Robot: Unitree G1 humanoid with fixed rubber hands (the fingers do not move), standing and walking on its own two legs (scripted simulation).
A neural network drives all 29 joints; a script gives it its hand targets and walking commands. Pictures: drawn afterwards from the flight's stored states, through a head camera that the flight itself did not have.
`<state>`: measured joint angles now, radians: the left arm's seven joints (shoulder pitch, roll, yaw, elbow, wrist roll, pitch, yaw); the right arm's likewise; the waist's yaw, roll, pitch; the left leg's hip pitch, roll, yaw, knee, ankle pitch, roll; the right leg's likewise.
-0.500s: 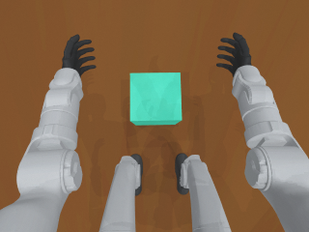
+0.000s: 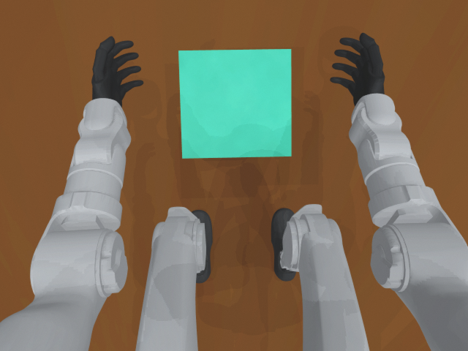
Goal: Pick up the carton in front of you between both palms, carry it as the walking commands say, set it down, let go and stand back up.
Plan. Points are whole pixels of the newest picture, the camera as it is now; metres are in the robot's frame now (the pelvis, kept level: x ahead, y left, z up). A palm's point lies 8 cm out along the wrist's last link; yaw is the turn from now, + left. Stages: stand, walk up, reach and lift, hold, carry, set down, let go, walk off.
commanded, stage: reach and lift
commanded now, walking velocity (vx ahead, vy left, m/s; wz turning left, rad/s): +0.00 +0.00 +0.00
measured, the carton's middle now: (235, 113) +0.48 +0.02 -0.38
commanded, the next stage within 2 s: none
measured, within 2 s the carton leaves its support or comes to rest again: leaves its support in 1.34 s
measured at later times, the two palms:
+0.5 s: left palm (148, 109) +0.48 +0.20 -0.32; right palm (325, 104) +0.49 -0.18 -0.32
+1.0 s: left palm (162, 105) +0.49 +0.17 -0.31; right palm (311, 100) +0.49 -0.14 -0.31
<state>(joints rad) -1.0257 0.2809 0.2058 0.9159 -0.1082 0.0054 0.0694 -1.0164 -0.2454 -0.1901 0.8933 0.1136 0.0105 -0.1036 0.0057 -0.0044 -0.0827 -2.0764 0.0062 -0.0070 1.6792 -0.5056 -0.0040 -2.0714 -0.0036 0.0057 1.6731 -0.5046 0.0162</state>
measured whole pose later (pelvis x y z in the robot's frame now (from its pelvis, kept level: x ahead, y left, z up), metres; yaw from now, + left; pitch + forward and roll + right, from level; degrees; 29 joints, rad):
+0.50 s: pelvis -0.04 +0.00 -0.14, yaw +0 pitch +38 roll -1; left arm -1.39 0.39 0.04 1.16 -0.28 0.00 0.12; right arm -1.40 -0.36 -0.03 1.16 0.29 0.01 -0.14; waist 0.01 -0.01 0.34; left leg -2.31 0.00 -0.01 2.15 -0.51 -0.01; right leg -2.30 0.00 0.01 2.15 -0.51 0.02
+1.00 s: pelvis -0.04 +0.00 -0.13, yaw +0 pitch +39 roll -1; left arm -1.40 0.31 -0.01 1.17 -0.27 -0.03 0.14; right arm -1.40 -0.29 0.01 1.18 0.29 -0.03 -0.14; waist 0.01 -0.01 0.30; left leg -2.30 0.00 -0.01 2.15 -0.53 -0.01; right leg -2.29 0.00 0.01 2.15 -0.53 0.02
